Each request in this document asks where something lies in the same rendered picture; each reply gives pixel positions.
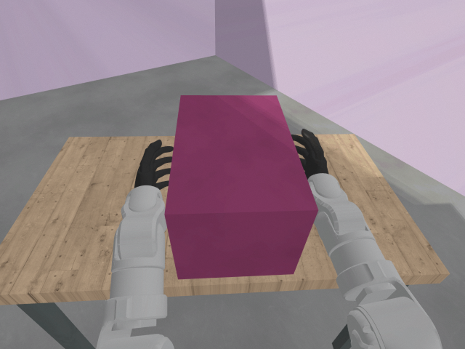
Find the table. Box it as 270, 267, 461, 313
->
0, 134, 450, 349

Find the robot left hand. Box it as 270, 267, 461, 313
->
134, 140, 174, 190

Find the left robot upper arm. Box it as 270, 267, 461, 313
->
101, 334, 174, 349

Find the robot right hand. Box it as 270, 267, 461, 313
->
291, 129, 328, 179

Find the right robot forearm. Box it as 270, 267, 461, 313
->
308, 173, 442, 349

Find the left robot forearm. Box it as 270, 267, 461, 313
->
96, 185, 167, 349

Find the right robot upper arm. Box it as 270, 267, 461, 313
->
347, 297, 441, 349

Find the carton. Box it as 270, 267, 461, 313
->
164, 95, 318, 279

